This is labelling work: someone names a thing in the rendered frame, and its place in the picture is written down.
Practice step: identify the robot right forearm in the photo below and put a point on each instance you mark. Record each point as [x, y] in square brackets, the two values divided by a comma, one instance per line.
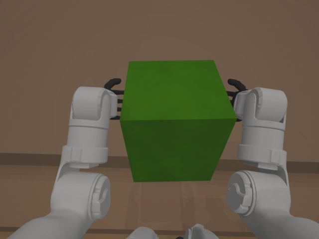
[263, 112]

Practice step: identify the left robot upper arm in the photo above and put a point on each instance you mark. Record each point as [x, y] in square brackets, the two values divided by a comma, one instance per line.
[79, 198]

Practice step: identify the robot left forearm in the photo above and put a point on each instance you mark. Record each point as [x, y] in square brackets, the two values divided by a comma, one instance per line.
[91, 110]

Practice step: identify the right robot hand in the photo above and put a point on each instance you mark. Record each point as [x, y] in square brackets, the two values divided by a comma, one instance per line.
[239, 86]

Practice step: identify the left robot thigh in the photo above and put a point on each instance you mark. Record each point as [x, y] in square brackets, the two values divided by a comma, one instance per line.
[143, 233]

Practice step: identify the right robot upper arm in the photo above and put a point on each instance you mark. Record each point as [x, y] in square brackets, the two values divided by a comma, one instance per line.
[263, 201]

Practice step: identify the left robot hand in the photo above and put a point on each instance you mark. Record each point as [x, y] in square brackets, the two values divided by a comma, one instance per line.
[108, 86]

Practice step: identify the carton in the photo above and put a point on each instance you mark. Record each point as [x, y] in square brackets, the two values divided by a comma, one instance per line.
[176, 119]

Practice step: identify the robot thigh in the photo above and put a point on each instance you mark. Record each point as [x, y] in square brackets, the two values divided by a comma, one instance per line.
[143, 233]
[199, 233]

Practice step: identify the right robot thigh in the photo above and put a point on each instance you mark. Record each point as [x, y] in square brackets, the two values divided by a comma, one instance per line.
[199, 233]

